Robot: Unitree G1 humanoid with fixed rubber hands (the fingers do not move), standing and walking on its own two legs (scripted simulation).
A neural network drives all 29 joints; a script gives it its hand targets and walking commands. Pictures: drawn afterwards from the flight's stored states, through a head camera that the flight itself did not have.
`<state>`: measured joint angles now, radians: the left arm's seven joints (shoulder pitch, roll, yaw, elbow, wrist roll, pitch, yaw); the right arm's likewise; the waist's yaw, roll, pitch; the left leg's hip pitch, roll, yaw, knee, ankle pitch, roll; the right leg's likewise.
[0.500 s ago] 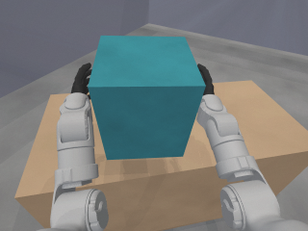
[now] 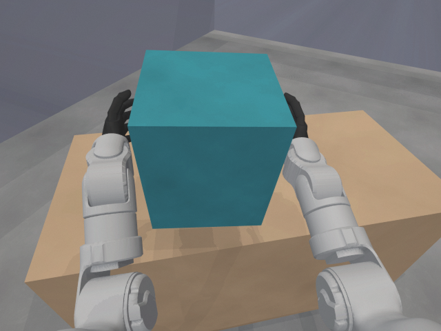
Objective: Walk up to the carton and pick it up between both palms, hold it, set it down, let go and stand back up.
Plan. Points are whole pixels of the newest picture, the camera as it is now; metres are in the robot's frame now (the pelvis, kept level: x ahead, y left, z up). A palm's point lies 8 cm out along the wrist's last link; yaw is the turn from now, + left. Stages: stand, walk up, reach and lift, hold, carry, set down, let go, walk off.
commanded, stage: hold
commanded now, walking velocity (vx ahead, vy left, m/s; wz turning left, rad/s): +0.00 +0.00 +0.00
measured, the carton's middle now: (207, 144) +0.38 +0.01 +0.17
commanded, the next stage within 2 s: none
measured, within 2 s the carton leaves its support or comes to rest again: neither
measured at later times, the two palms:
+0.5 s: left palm (113, 139) +0.36 +0.16 +0.21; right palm (290, 139) +0.36 -0.14 +0.19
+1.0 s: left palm (115, 139) +0.36 +0.16 +0.21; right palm (291, 139) +0.37 -0.14 +0.19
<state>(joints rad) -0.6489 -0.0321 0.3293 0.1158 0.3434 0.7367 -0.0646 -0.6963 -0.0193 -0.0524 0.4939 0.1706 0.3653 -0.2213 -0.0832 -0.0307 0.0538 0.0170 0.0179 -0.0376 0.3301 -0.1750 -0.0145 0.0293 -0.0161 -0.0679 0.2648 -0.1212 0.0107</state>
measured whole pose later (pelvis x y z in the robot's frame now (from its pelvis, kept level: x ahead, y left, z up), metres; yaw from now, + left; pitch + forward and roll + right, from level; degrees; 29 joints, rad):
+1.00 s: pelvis +0.00 +0.00 +0.00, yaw +0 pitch -10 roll -1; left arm -0.64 -0.04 0.33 0.10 0.35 0.74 -0.07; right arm -0.70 -0.02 -0.05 0.51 0.18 0.36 -0.22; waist -0.09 -0.03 0.06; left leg 0.02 0.02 -0.04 0.34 -0.18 -0.02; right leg 0.04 -0.02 -0.07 0.26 -0.13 0.01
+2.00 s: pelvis +0.00 +0.00 +0.00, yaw +0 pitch -10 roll -1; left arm -0.63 -0.03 0.33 0.09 0.35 0.75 -0.07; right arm -0.69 -0.01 -0.05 0.50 0.18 0.35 -0.22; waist -0.09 -0.04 0.06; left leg 0.02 0.01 -0.04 0.34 -0.18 -0.01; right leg 0.04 -0.02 -0.07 0.26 -0.12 0.01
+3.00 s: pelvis +0.03 +0.01 +0.00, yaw +1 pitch -7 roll -1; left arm -0.53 -0.05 0.25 0.23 0.30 0.41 -0.01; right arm -0.55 0.02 -0.13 0.61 0.04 -0.05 -0.16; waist -0.04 -0.05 0.10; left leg -0.01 0.02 -0.05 0.35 -0.21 -0.01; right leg 0.03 -0.02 -0.08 0.23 -0.14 0.02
